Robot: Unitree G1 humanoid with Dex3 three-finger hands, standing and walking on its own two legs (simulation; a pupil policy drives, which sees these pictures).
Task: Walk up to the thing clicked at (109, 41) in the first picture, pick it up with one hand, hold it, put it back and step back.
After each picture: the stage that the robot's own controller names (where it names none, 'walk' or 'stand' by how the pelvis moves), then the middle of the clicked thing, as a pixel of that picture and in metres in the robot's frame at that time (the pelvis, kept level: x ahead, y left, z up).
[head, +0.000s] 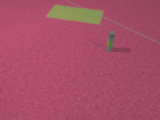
stand; (110, 41) +1.34 -0.25 -0.65
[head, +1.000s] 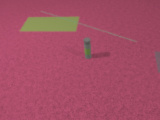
walk; (87, 48) +1.24 +0.11 -0.62
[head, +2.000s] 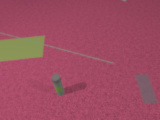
walk; (58, 85) +0.74 +0.32 -0.64
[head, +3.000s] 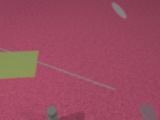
stand; (53, 117) +0.49 +0.22 -0.63
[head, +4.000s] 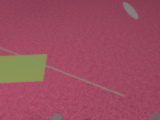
stand; out of the picture +0.43 +0.22 -0.65
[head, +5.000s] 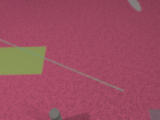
stand; (56, 119) +0.42 +0.23 -0.64
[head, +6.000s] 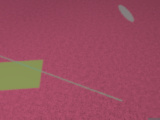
stand; out of the picture +0.39 +0.24 -0.66
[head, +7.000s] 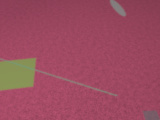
stand; out of the picture +0.37 +0.25 -0.66
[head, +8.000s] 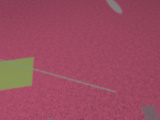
stand; out of the picture +0.39 +0.26 -0.65
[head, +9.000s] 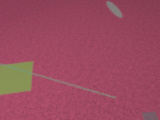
stand; out of the picture +0.35 +0.26 -0.66
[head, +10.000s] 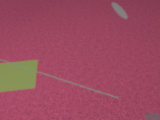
stand; out of the picture +0.38 +0.24 -0.66
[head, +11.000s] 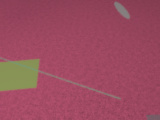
stand; out of the picture +0.37 +0.23 -0.66
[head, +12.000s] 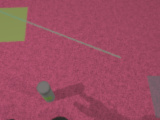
go down; (46, 92) +0.42 +0.23 -0.50
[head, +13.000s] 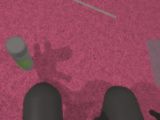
go down; (21, 56) +0.45 +0.29 -0.27
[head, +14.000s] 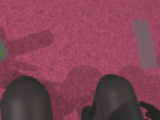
close in; out of the picture +0.44 +0.32 -0.22
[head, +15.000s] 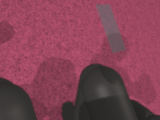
close; out of the picture +0.41 +0.35 -0.15
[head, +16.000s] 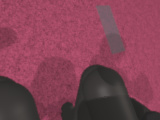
lift; out of the picture +0.39 +0.35 -0.15
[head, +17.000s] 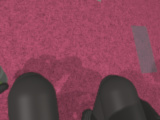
lift; out of the picture +0.30 +0.29 -0.09
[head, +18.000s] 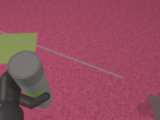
lift; (35, 85) +0.31 +0.17 +0.06
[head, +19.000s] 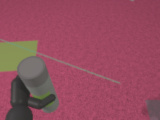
hold; (42, 89) +0.32 +0.16 +0.02
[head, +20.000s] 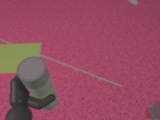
hold; (42, 88) +0.31 +0.16 +0.04
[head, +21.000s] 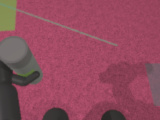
crouch; (25, 65) +0.39 +0.21 -0.03
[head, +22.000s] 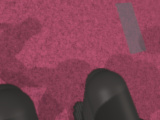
lower; out of the picture +0.43 +0.33 -0.13
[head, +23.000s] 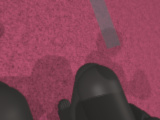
lower; out of the picture +0.40 +0.36 -0.16
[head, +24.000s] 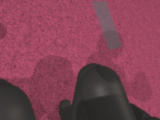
lower; out of the picture +0.40 +0.36 -0.16
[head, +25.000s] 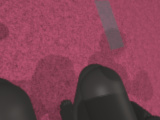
lower; out of the picture +0.39 +0.36 -0.16
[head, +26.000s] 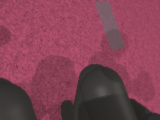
lower; out of the picture +0.38 +0.36 -0.16
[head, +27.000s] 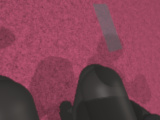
open; out of the picture +0.38 +0.35 -0.15
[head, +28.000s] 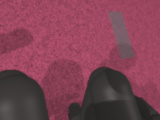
rise; out of the picture +0.38 +0.34 -0.16
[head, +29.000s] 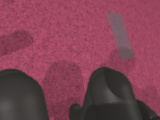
stand; out of the picture +0.38 +0.34 -0.15
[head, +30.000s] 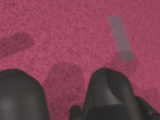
stand; out of the picture +0.38 +0.34 -0.15
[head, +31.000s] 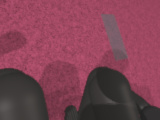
withdraw; out of the picture +0.38 +0.35 -0.14
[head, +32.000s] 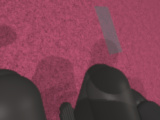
withdraw; out of the picture +0.38 +0.35 -0.14
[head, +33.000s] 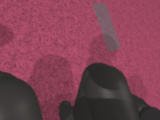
stand; out of the picture +0.37 +0.35 -0.14
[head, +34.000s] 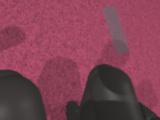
stand; out of the picture +0.38 +0.35 -0.14
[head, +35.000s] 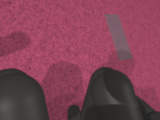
stand; out of the picture +0.38 +0.35 -0.14
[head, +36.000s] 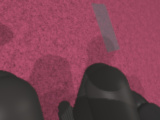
stand; out of the picture +0.38 +0.35 -0.14
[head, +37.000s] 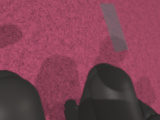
stand; out of the picture +0.38 +0.35 -0.14
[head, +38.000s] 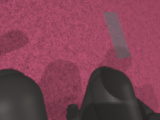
stand; out of the picture +0.38 +0.35 -0.14
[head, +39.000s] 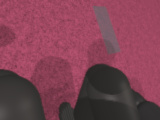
withdraw; out of the picture +0.37 +0.35 -0.14
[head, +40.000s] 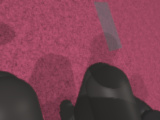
stand; out of the picture +0.37 +0.35 -0.14
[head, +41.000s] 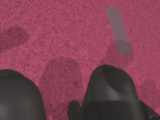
stand; out of the picture +0.38 +0.35 -0.15
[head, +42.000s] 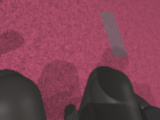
withdraw; out of the picture +0.38 +0.35 -0.14
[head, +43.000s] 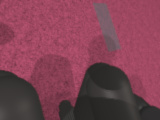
stand; out of the picture +0.37 +0.35 -0.14
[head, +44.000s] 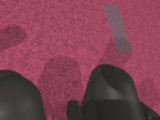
stand; out of the picture +0.38 +0.35 -0.15
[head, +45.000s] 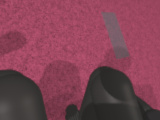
rise; out of the picture +0.38 +0.35 -0.14
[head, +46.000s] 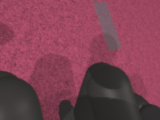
rise; out of the picture +0.37 +0.35 -0.14
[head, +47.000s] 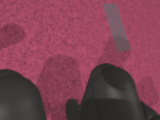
stand; out of the picture +0.38 +0.35 -0.15
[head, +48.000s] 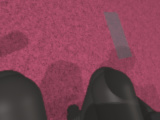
stand; out of the picture +0.38 +0.35 -0.14
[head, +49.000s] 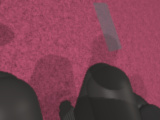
rise; out of the picture +0.37 +0.35 -0.14
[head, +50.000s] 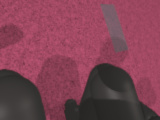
stand; out of the picture +0.38 +0.35 -0.15
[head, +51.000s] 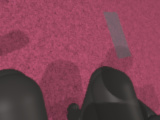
stand; out of the picture +0.38 +0.35 -0.15
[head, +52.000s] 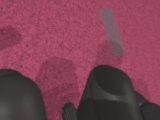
rise; out of the picture +0.38 +0.35 -0.14
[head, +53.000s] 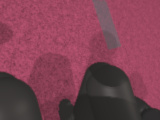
stand; out of the picture +0.37 +0.35 -0.14
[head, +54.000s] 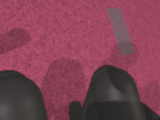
stand; out of the picture +0.38 +0.35 -0.15
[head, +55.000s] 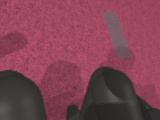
rise; out of the picture +0.38 +0.35 -0.14
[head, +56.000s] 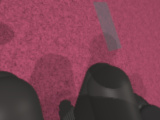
stand; out of the picture +0.37 +0.35 -0.14
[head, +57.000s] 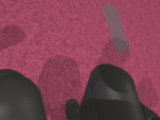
stand; out of the picture +0.38 +0.35 -0.15
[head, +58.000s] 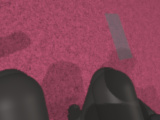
stand; out of the picture +0.38 +0.35 -0.15
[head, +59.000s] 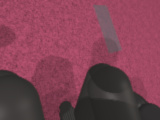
rise; out of the picture +0.38 +0.35 -0.14
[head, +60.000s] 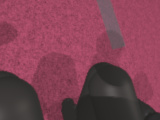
stand; out of the picture +0.37 +0.35 -0.15
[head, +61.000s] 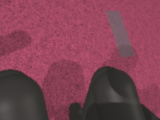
stand; out of the picture +0.38 +0.35 -0.15
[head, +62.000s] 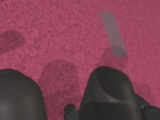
rise; out of the picture +0.38 +0.35 -0.14
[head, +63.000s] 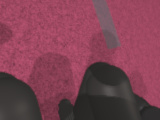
stand; out of the picture +0.37 +0.35 -0.14
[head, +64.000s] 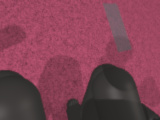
stand; out of the picture +0.38 +0.35 -0.15
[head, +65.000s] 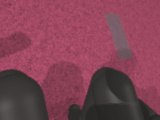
stand; out of the picture +0.38 +0.35 -0.15
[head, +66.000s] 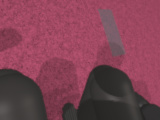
rise; out of the picture +0.38 +0.35 -0.14
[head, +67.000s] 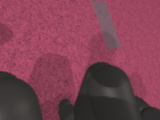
stand; out of the picture +0.37 +0.35 -0.14
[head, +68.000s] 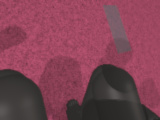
stand; out of the picture +0.38 +0.35 -0.15
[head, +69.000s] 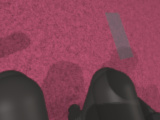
stand; out of the picture +0.38 +0.35 -0.15
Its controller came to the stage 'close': yes
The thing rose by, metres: 0.68
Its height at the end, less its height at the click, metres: +0.00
